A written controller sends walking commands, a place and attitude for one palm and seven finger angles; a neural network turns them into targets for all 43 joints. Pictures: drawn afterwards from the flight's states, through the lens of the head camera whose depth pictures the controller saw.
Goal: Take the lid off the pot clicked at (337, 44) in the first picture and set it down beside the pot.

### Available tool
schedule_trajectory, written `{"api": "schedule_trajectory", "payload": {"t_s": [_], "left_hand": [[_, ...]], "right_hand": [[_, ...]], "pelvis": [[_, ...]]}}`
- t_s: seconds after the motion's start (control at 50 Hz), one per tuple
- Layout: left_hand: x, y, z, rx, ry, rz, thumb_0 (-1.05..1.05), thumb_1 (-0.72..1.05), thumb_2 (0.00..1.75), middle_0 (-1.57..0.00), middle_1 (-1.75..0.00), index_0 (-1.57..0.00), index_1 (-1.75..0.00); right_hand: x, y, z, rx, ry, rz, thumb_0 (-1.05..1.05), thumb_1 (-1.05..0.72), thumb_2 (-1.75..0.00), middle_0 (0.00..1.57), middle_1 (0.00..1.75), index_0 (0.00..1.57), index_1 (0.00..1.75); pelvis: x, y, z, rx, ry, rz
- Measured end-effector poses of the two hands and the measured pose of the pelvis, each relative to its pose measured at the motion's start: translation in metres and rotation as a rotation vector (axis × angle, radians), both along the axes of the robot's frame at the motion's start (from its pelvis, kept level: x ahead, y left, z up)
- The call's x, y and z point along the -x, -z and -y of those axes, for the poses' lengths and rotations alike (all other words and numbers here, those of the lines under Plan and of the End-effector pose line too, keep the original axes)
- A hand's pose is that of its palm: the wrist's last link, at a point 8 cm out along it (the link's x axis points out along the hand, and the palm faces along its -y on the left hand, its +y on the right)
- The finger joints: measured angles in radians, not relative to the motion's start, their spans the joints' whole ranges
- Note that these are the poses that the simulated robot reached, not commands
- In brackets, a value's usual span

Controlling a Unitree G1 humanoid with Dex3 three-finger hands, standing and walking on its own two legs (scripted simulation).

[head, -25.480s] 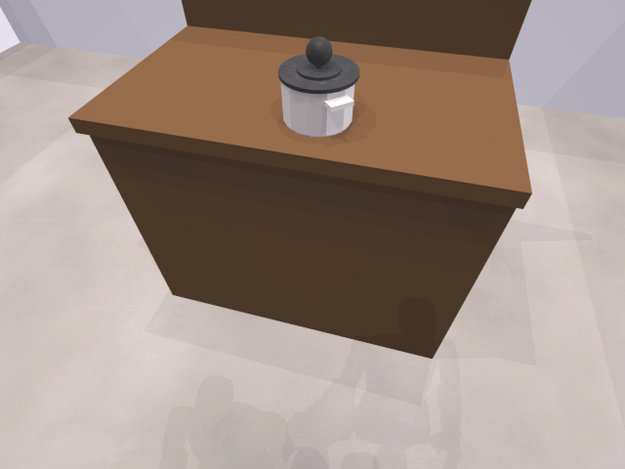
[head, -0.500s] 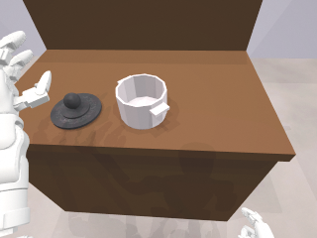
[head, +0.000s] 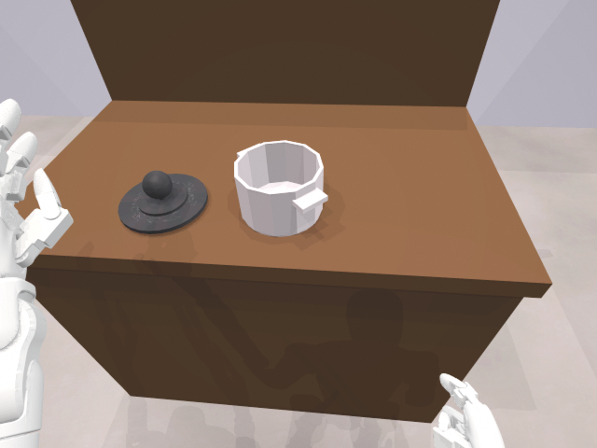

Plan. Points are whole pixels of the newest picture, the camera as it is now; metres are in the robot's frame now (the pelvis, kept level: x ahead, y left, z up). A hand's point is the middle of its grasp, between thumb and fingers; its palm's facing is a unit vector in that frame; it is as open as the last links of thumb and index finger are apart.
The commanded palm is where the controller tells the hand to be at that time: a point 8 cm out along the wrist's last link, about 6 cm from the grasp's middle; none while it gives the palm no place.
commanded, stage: draw the hand back to the body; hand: left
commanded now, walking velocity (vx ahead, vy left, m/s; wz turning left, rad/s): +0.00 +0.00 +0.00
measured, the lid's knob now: (157, 184) +0.52 +0.32 +0.06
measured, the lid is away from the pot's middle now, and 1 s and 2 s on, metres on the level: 0.23 0.23 0.23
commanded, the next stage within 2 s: step back with the hand held close in 0.60 s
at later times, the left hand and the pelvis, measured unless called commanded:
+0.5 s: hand (17, 275) +0.19 +0.27 +0.23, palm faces +0.45 -0.83 -0.33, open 7.4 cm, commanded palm +0.14 +0.31 +0.23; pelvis +0.01 +0.03 +0.00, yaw +0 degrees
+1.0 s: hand (52, 273) +0.21 +0.26 +0.20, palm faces +0.29 -0.82 -0.50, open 7.4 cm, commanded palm +0.14 +0.32 +0.23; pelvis +0.00 +0.05 +0.00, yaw -2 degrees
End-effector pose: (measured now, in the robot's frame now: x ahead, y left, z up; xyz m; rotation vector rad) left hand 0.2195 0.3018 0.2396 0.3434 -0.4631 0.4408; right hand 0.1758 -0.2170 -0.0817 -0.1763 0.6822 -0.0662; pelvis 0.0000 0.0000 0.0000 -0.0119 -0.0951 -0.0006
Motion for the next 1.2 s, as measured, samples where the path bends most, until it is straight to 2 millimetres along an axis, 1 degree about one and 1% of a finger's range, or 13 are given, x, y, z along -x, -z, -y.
{"api": "schedule_trajectory", "payload": {"t_s": [0.1,0.18,0.42,0.5,0.58,0.72,0.78,0.86,0.92,0.98,1.02,1.08,1.2], "left_hand": [[0.015,0.006,-0.002,-0.004,0.009,-0.013,0.01,0.89,0.89,-0.21,-0.31,-0.21,-0.30],[0.028,0.002,-0.002,-0.036,0.020,0.002,0.01,0.89,0.89,-0.21,-0.30,-0.21,-0.30],[0.057,0.008,-0.008,-0.085,0.030,-0.038,0.01,0.89,0.89,-0.21,-0.30,-0.21,-0.30],[0.066,0.005,-0.010,-0.111,0.024,-0.036,0.01,0.89,0.89,-0.21,-0.30,-0.21,-0.30],[0.068,0.002,-0.014,-0.116,0.009,-0.015,0.01,0.89,0.89,-0.21,-0.30,-0.21,-0.30],[0.061,0.004,-0.015,-0.112,0.012,-0.030,0.01,0.89,0.89,-0.21,-0.30,-0.21,-0.30],[0.058,-0.005,-0.019,-0.180,0.008,-0.005,0.01,0.89,0.89,-0.21,-0.30,-0.21,-0.30],[0.048,-0.006,-0.020,-0.234,0.029,0.002,0.01,0.89,0.89,-0.21,-0.30,-0.21,-0.30],[0.040,0.006,-0.013,-0.236,0.090,-0.043,0.01,0.89,0.89,-0.21,-0.30,-0.21,-0.30],[0.038,0.016,-0.006,-0.261,0.150,-0.112,0.01,0.89,0.89,-0.21,-0.30,-0.21,-0.30],[0.042,0.018,-0.004,-0.294,0.179,-0.143,0.01,0.89,0.89,-0.21,-0.30,-0.21,-0.30],[0.053,0.013,-0.003,-0.347,0.195,-0.140,0.01,0.89,0.89,-0.22,-0.30,-0.22,-0.30],[0.080,-0.004,-0.003,-0.386,0.131,-0.029,0.01,0.89,0.89,-0.22,-0.30,-0.22,-0.30]], "right_hand": [[0.005,-0.001,-0.005,0.010,0.001,0.000,0.02,-0.91,-0.89,0.20,0.30,0.21,0.30],[0.004,-0.003,-0.011,0.016,-0.004,0.017,0.02,-0.91,-0.89,0.20,0.30,0.21,0.30],[-0.009,-0.012,-0.036,0.012,-0.045,0.054,0.02,-0.91,-0.89,0.20,0.30,0.21,0.30],[-0.015,-0.015,-0.044,0.014,-0.062,0.067,0.02,-0.91,-0.89,0.21,0.30,0.21,0.30],[-0.020,-0.015,-0.051,0.015,-0.080,0.068,0.02,-0.90,-0.89,0.21,0.30,0.21,0.30],[-0.023,-0.014,-0.056,0.009,-0.086,0.060,0.02,-0.90,-0.89,0.21,0.30,0.21,0.30],[-0.022,-0.014,-0.054,0.012,-0.081,0.046,0.02,-0.90,-0.89,0.21,0.30,0.21,0.30],[-0.016,-0.015,-0.045,0.034,-0.049,0.003,0.02,-0.90,-0.89,0.21,0.30,0.21,0.30],[-0.008,-0.015,-0.034,0.057,-0.005,-0.026,0.01,-0.90,-0.89,0.21,0.30,0.21,0.30],[0.004,-0.014,-0.023,0.073,0.048,-0.046,0.01,-0.90,-0.89,0.21,0.30,0.21,0.30],[0.013,-0.014,-0.018,0.080,0.079,-0.054,0.01,-0.91,-0.89,0.21,0.30,0.21,0.30],[0.026,-0.014,-0.014,0.090,0.106,-0.062,0.01,-0.91,-0.89,0.20,0.30,0.21,0.30],[0.044,-0.005,-0.014,0.077,0.111,-0.046,0.02,-0.91,-0.89,0.20,0.30,0.20,0.30]], "pelvis": [[0.001,0.000,-0.007,0.003,0.004,0.008],[0.000,0.000,-0.013,0.005,0.006,0.014],[-0.004,0.000,-0.029,0.011,0.010,0.013],[-0.007,0.000,-0.033,0.014,0.009,0.012],[-0.009,0.001,-0.035,0.016,0.003,0.012],[-0.013,0.001,-0.038,0.016,0.007,0.002],[-0.012,0.001,-0.037,0.017,0.011,-0.017],[-0.008,0.001,-0.039,0.018,0.019,-0.056],[-0.003,0.002,-0.043,0.015,0.023,-0.081],[0.000,0.004,-0.046,0.012,0.028,-0.099],[0.003,0.005,-0.048,0.011,0.029,-0.107],[0.007,0.008,-0.048,0.005,0.029,-0.110],[0.016,0.014,-0.044,-0.010,0.024,-0.092]]}}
